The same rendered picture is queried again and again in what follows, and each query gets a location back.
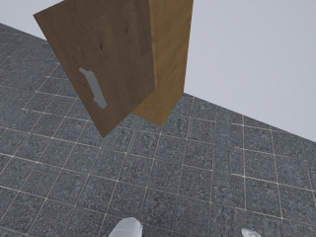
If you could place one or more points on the cupboard door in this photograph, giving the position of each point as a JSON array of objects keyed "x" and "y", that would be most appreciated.
[{"x": 111, "y": 38}]

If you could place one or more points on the left robot thigh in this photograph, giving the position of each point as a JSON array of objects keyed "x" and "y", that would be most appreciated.
[{"x": 127, "y": 227}]

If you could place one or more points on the handle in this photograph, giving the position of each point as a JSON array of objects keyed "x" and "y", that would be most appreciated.
[{"x": 94, "y": 85}]

